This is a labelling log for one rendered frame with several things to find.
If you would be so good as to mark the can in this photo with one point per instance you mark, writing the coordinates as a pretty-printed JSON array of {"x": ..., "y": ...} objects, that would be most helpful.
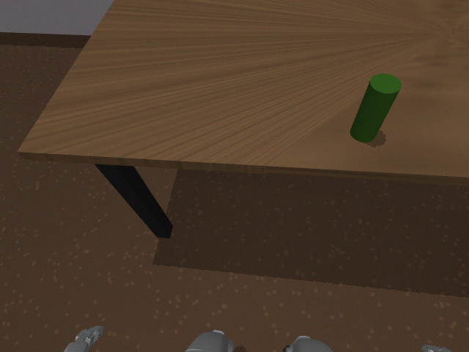
[{"x": 377, "y": 101}]

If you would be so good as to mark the left robot hand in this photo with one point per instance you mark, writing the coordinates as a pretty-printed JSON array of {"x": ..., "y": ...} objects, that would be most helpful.
[{"x": 85, "y": 339}]

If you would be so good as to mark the table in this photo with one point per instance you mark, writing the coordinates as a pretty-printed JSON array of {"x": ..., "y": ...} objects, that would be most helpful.
[{"x": 265, "y": 87}]

